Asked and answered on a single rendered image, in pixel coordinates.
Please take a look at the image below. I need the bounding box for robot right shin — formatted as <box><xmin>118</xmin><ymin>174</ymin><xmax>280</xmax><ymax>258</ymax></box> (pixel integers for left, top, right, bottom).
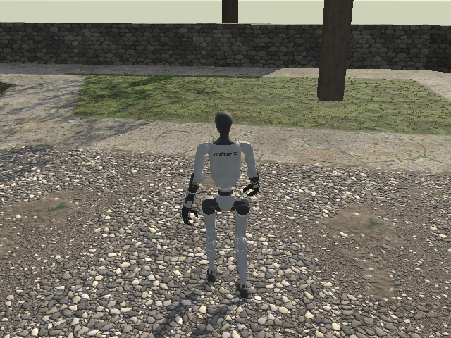
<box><xmin>236</xmin><ymin>237</ymin><xmax>247</xmax><ymax>288</ymax></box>

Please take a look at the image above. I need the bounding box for robot left shin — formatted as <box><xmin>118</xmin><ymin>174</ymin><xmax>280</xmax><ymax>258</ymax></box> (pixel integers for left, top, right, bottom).
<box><xmin>206</xmin><ymin>230</ymin><xmax>216</xmax><ymax>274</ymax></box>

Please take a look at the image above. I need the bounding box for left robot hand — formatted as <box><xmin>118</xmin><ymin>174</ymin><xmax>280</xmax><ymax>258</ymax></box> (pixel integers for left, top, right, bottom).
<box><xmin>182</xmin><ymin>205</ymin><xmax>198</xmax><ymax>226</ymax></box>

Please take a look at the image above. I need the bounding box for right robot upper arm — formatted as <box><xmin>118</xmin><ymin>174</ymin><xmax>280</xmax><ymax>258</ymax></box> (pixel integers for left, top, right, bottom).
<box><xmin>239</xmin><ymin>141</ymin><xmax>258</xmax><ymax>178</ymax></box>

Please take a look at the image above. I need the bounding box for left robot forearm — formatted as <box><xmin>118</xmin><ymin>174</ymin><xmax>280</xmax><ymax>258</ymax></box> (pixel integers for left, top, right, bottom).
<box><xmin>183</xmin><ymin>172</ymin><xmax>199</xmax><ymax>208</ymax></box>

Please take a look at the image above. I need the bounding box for left robot upper arm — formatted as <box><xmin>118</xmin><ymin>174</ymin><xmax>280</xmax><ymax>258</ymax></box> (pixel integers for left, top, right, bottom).
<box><xmin>193</xmin><ymin>142</ymin><xmax>210</xmax><ymax>183</ymax></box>

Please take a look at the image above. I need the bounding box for right robot hand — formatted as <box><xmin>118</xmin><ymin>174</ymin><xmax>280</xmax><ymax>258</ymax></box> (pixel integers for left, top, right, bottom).
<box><xmin>243</xmin><ymin>184</ymin><xmax>259</xmax><ymax>196</ymax></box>

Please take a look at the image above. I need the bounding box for right robot forearm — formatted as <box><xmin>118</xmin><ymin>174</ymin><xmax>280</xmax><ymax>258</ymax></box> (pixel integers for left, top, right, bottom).
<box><xmin>250</xmin><ymin>168</ymin><xmax>259</xmax><ymax>188</ymax></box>

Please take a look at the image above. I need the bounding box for robot shin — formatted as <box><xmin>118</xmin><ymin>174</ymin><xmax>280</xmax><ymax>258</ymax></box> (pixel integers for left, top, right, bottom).
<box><xmin>206</xmin><ymin>230</ymin><xmax>216</xmax><ymax>274</ymax></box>
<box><xmin>236</xmin><ymin>237</ymin><xmax>247</xmax><ymax>288</ymax></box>

